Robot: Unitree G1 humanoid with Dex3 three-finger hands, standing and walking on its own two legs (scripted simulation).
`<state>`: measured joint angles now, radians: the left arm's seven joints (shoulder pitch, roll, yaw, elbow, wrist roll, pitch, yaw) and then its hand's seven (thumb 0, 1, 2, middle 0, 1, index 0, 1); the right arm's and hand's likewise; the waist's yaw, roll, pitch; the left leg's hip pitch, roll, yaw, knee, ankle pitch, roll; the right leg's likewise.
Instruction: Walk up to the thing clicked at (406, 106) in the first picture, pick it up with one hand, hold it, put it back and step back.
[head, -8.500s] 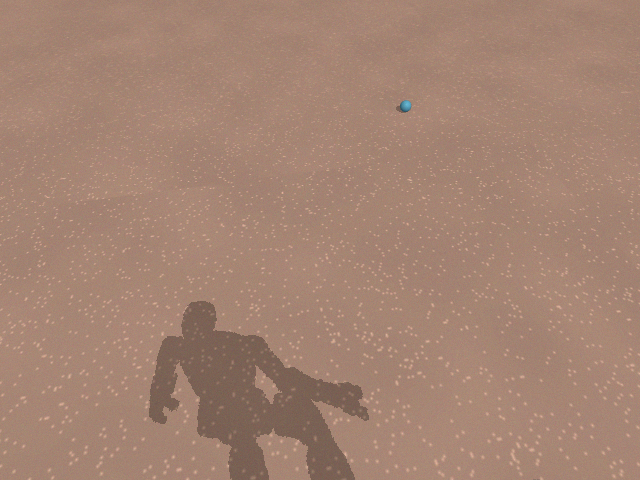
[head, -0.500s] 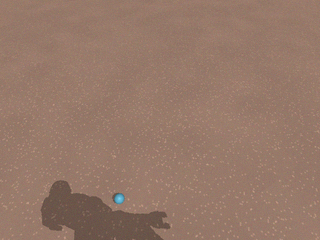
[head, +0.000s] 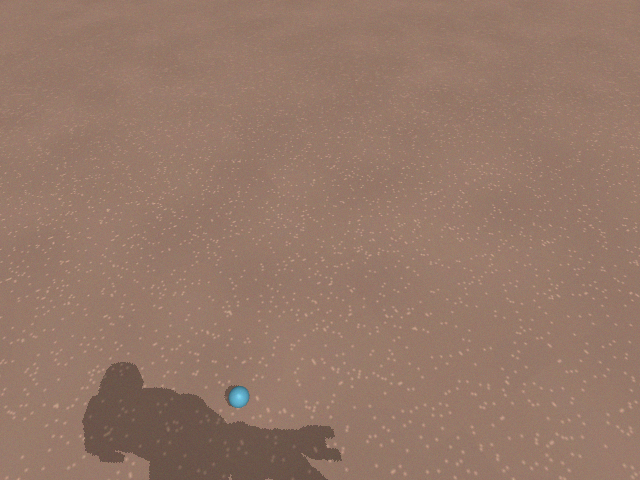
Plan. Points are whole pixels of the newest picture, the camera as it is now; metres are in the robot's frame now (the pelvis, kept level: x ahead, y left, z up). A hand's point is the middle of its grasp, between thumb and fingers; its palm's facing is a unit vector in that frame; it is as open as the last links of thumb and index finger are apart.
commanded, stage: stand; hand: left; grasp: from above
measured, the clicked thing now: (239, 396) +0.45 +0.29 -0.75
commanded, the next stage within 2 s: rise first in 0.70 s
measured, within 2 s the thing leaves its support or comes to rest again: neither
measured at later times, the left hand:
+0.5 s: hand out of the picture +0.07 +0.25 -0.16, palm faces -0.03 -0.94 -0.34, open 7.4 cm
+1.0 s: hand out of the picture +0.14 +0.25 -0.17, palm faces +0.01 -0.94 -0.33, open 8.6 cm
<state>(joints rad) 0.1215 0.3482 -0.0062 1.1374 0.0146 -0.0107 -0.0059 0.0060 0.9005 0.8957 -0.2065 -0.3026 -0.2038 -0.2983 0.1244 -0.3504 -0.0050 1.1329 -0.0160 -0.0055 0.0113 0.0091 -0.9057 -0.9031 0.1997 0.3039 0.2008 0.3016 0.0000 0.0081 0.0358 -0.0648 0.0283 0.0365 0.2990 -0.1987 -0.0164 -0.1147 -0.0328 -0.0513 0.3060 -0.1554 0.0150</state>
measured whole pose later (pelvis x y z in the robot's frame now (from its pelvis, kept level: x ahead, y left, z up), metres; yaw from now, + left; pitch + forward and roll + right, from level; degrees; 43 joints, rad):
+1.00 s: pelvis -0.01 +0.00 -0.01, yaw +1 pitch +5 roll +0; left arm -0.06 0.34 0.12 1.10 0.07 -0.02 -0.03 0.01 0.60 0.94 -0.15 -0.60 -0.15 -0.59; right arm 0.20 -0.27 -0.01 0.84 0.03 -0.04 -0.03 0.01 -0.91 -0.90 0.20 0.30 0.20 0.30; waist -0.01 -0.01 0.03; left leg -0.34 0.03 0.02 0.53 -0.28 -0.02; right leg -0.37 -0.04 -0.06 0.52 -0.23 0.01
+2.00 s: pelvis -0.05 +0.01 -0.21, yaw +0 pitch +29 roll -2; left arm -0.05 0.46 0.14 0.67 0.53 -0.02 0.01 0.00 -0.51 0.97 -0.09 -1.08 -0.09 -1.06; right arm 0.12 -0.29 -0.04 0.60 0.00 -0.22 0.02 0.01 -0.86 -0.89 0.20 0.30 0.20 0.30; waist -0.03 0.00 -0.19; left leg -1.45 0.03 -0.02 1.62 -0.69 0.00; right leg -1.47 -0.07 -0.04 1.57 -0.61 0.02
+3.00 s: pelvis -0.10 +0.02 -0.44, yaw -5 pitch +34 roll -9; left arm -0.94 0.93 0.20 1.42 1.37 -0.43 0.32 0.00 -0.49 0.97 -0.08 -1.04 -0.09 -1.02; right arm 0.12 -0.29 0.03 0.74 -0.17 0.02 0.14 0.01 -0.91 -0.91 0.20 0.30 0.20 0.30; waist -0.20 -0.02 -0.03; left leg -2.27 0.00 -0.11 2.39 -0.72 0.03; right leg -2.23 -0.08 -0.06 2.25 -0.60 0.04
